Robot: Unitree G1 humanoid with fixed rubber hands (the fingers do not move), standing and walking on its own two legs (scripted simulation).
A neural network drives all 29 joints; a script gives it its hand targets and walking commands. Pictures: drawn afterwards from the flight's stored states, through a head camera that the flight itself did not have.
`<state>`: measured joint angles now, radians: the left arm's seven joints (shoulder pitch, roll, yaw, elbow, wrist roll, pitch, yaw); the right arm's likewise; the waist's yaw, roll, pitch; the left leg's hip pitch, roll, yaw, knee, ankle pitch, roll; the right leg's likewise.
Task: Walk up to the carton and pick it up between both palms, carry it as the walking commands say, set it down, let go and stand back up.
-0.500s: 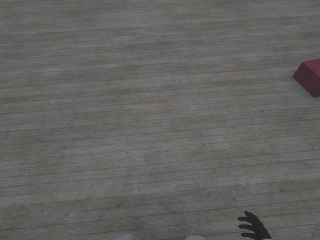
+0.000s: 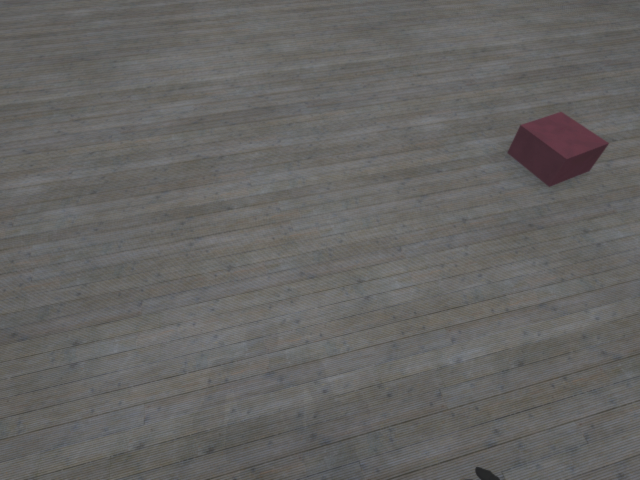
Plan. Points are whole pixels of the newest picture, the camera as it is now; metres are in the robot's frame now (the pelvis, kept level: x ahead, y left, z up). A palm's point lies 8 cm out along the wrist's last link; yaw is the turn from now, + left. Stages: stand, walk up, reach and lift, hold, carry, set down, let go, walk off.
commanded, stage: walk up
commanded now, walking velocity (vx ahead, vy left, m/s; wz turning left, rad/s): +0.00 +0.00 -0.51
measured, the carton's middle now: (555, 148) +1.56 -1.16 -0.68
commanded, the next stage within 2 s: none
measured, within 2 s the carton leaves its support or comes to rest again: neither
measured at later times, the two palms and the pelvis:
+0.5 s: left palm (104, 456) +0.18 +0.29 -0.11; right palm out of the picture +0.06 -0.21 -0.10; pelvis +0.05 +0.07 +0.01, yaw -17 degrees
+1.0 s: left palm (214, 289) +0.45 +0.19 -0.13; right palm out of the picture +0.12 -0.16 -0.12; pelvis +0.25 +0.03 -0.01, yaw -24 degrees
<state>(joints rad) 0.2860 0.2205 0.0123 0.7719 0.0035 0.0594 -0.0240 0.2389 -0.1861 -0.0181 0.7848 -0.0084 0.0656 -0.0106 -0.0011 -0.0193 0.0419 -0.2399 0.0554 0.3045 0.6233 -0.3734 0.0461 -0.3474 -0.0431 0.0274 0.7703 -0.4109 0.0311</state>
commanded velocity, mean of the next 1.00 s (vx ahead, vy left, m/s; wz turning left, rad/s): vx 0.37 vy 0.07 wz -0.47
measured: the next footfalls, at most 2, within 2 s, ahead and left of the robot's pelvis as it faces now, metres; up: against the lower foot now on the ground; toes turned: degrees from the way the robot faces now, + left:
right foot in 0.02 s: +0.04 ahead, -0.12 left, +0.00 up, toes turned +0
left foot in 0.44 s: +0.12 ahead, +0.15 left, +0.00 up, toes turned -8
